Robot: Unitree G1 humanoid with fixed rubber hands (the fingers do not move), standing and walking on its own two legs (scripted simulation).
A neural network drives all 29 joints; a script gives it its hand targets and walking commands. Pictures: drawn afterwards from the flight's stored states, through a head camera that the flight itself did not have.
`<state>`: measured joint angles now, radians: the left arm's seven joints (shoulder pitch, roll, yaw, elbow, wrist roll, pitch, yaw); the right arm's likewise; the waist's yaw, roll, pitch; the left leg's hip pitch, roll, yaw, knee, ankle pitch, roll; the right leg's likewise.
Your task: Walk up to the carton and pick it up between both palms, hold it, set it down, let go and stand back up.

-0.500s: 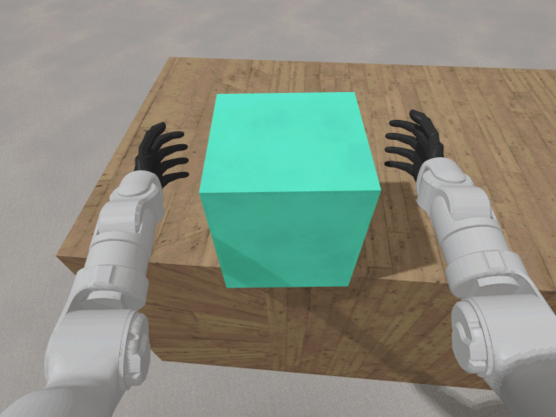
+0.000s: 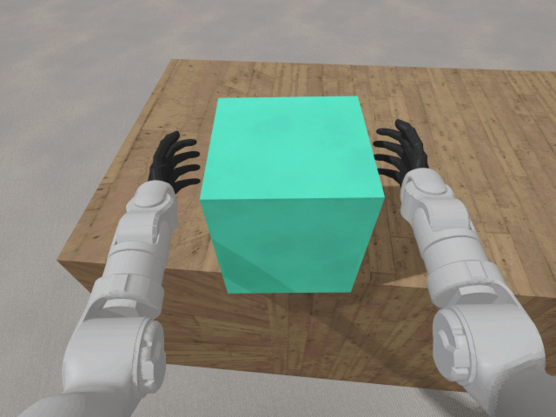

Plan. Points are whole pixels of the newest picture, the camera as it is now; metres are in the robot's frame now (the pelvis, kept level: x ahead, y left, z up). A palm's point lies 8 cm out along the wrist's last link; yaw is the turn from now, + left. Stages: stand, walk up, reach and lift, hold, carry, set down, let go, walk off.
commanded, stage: reach and lift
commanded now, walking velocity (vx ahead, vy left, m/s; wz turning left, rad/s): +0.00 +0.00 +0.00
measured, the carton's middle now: (288, 201) +0.42 +0.00 +0.06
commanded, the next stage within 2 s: none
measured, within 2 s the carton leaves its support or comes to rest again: leaves its support in 1.88 s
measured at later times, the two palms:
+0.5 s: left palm (176, 182) +0.42 +0.16 +0.11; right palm (393, 172) +0.42 -0.16 +0.12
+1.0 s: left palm (185, 171) +0.43 +0.15 +0.13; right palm (394, 158) +0.43 -0.15 +0.14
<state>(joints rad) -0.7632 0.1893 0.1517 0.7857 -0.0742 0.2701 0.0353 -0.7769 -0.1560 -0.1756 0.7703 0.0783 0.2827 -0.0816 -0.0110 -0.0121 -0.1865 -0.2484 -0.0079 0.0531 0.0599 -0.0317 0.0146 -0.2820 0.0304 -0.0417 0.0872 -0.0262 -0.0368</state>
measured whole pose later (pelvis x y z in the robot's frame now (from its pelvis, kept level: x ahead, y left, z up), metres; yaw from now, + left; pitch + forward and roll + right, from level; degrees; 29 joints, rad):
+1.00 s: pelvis +0.00 +0.01 +0.00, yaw +0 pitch +10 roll +0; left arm -0.91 0.05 0.29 1.01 0.09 0.15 0.13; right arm -0.91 -0.08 -0.27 0.98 -0.06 0.13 -0.13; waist 0.00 0.00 -0.16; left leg -0.18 -0.01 0.06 0.04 -0.03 0.03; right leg -0.21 0.03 -0.04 0.05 -0.01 -0.03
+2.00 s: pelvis +0.00 +0.01 +0.00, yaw +0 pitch +4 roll +0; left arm -0.56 -0.03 0.24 0.41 0.13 0.54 0.05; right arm -0.59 0.05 -0.23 0.39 -0.16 0.54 -0.09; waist -0.01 0.00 -0.16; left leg -0.02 -0.02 0.05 -0.07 0.01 0.03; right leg -0.05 0.02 -0.04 -0.06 0.03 -0.03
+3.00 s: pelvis -0.03 -0.01 +0.00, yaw +1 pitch -1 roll +0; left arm -0.49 -0.03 0.19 0.19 0.13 0.71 0.02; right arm -0.50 0.07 -0.18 0.15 -0.15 0.72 -0.10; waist -0.02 0.01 -0.06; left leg -0.02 -0.01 0.03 0.02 0.00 0.01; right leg -0.04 0.03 -0.06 0.05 0.00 -0.04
